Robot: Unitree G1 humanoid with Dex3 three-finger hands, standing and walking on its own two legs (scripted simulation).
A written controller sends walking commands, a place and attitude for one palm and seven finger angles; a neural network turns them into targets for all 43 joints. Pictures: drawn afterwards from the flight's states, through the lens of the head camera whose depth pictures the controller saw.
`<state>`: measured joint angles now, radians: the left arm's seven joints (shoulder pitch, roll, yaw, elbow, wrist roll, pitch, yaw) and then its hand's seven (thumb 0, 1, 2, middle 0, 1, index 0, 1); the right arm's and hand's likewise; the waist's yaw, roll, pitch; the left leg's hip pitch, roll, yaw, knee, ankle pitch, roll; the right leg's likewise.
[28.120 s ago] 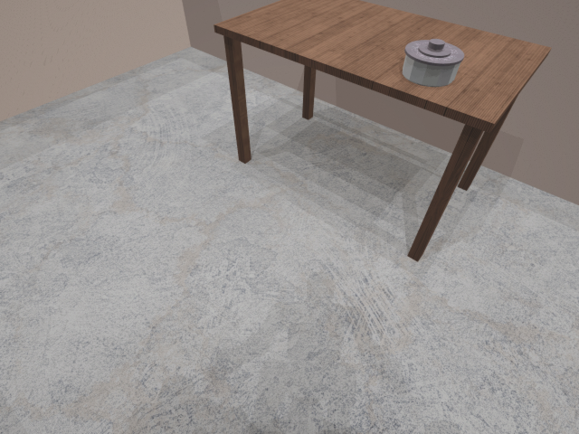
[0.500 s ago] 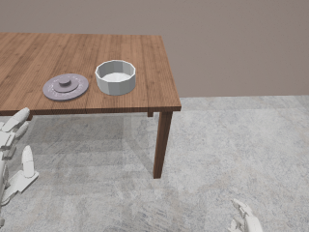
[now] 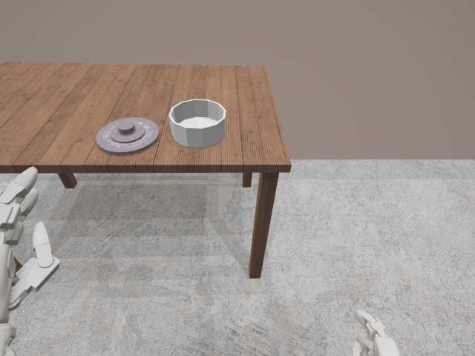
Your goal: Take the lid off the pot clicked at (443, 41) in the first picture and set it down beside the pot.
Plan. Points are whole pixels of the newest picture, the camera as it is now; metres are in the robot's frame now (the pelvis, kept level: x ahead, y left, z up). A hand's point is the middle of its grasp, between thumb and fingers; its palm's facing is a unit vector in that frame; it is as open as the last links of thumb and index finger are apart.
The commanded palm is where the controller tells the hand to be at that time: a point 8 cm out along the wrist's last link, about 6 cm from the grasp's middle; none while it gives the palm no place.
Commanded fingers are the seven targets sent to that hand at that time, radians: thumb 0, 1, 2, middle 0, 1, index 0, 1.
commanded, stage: stop stepping back and stand still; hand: left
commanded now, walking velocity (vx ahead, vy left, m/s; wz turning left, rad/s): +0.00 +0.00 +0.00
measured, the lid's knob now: (126, 127) +0.72 +0.37 -0.01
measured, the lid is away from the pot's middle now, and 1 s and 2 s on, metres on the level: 0.21 0.21 0.21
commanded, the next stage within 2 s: let the arm hang, fingers relaxed in 0.40 s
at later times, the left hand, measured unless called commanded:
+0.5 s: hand out of the picture +0.03 +0.18 -0.18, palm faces +0.06 -0.99 -0.14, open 7.2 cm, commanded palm none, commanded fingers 0.00 0.90 0.90 -0.20 -0.30 -0.20 -0.30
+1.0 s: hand out of the picture +0.04 +0.15 -0.17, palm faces +0.09 -0.98 -0.18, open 7.4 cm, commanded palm none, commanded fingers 0.00 0.90 0.90 -0.20 -0.30 -0.20 -0.30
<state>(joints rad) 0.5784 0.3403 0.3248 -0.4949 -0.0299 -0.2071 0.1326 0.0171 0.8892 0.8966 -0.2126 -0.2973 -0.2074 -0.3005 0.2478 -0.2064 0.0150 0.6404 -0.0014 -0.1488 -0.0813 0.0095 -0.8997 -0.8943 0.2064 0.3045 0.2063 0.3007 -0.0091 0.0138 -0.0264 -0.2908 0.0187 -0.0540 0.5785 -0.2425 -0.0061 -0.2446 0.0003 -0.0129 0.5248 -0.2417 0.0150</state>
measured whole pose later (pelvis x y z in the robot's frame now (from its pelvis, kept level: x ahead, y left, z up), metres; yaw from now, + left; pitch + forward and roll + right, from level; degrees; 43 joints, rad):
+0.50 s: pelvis +0.02 +0.00 +0.00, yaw +2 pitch -1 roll -1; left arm 0.29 0.19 0.02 0.98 0.01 0.07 0.01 0.01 0.96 0.90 -0.21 -0.29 -0.20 -0.30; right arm 0.29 -0.21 -0.02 0.96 -0.03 0.02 -0.02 0.00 -0.90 -0.89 0.20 0.30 0.20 0.30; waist -0.01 -0.06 0.06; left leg -0.31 0.00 -0.08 0.59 -0.26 -0.01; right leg -0.25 -0.02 -0.04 0.54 -0.27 0.02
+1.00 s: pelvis +0.04 -0.01 +0.01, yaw +1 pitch -1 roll -1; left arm 0.28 0.12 0.02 1.12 0.00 0.01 0.04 0.01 0.91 0.90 -0.20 -0.29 -0.19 -0.30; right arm 0.32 -0.11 -0.02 1.11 -0.02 0.02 -0.04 0.01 -0.92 -0.89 0.20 0.30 0.20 0.30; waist 0.00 0.02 0.03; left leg -0.24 0.01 -0.07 0.51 -0.26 -0.02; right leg -0.19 -0.01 -0.04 0.48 -0.27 0.00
